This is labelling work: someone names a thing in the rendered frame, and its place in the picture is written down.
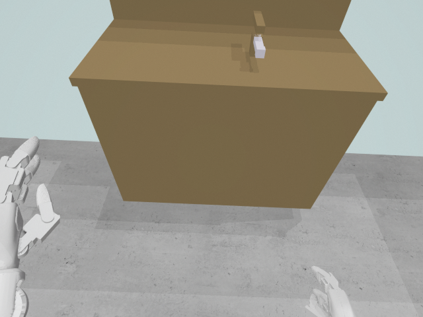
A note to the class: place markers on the left robot forearm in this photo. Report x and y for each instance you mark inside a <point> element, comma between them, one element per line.
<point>13,300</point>

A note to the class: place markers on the counter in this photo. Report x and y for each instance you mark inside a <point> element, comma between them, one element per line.
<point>185,113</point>

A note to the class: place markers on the robot left hand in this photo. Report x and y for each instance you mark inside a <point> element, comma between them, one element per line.
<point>15,174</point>

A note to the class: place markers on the tap lever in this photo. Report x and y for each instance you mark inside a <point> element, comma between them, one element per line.
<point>259,47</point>

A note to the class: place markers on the robot right hand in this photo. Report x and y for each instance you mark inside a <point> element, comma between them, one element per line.
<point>335,304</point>

